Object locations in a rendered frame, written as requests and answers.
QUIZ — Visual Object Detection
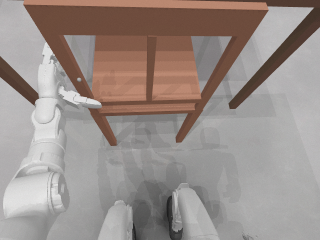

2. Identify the chair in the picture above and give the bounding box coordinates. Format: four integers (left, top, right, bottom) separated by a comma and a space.
23, 0, 269, 146

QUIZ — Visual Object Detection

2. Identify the robot right foot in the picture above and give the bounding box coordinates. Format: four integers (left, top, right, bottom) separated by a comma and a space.
166, 195, 182, 240

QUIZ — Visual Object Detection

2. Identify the robot left forearm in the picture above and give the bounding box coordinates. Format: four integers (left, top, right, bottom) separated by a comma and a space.
2, 97, 67, 219

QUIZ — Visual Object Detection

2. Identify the robot left thigh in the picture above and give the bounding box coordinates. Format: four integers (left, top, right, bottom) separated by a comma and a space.
97, 204, 133, 240

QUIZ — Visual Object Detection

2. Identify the left robot hand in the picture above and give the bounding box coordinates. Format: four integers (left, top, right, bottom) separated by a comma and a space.
37, 42, 102, 110

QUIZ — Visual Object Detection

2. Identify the left robot upper arm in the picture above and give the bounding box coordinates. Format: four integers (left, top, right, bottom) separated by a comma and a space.
0, 171, 70, 240

